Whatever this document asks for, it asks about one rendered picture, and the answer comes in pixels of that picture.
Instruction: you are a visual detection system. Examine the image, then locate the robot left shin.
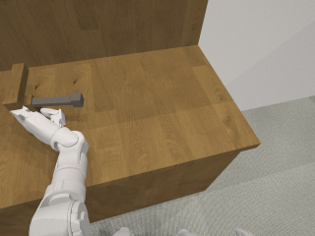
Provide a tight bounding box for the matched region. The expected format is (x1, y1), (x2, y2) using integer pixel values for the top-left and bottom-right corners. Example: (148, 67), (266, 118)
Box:
(120, 227), (130, 232)

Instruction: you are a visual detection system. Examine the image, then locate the robot shin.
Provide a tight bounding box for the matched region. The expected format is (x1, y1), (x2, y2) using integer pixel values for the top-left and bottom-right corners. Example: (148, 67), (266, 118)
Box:
(120, 227), (130, 232)
(177, 229), (189, 235)

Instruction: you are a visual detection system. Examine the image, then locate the robot left hand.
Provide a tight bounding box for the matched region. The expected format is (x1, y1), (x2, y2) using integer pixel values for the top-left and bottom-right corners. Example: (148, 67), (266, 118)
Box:
(10, 106), (66, 146)

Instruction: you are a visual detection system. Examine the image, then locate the robot right shin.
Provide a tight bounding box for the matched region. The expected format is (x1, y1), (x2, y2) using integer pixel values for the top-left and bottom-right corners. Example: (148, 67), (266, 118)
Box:
(177, 229), (189, 235)

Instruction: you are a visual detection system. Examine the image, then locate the left robot forearm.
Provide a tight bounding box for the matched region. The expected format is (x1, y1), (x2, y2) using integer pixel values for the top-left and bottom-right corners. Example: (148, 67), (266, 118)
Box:
(29, 127), (89, 236)

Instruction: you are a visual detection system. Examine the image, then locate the tap lever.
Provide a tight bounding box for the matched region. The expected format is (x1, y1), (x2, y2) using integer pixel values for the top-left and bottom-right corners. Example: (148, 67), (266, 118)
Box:
(31, 92), (85, 108)

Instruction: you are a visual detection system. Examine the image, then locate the counter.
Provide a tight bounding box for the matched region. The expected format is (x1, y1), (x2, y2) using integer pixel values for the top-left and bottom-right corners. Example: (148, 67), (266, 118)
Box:
(0, 0), (261, 236)

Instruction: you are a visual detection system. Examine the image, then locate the left robot upper arm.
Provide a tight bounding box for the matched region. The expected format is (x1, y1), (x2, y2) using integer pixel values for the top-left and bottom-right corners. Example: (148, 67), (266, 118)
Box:
(30, 200), (91, 236)

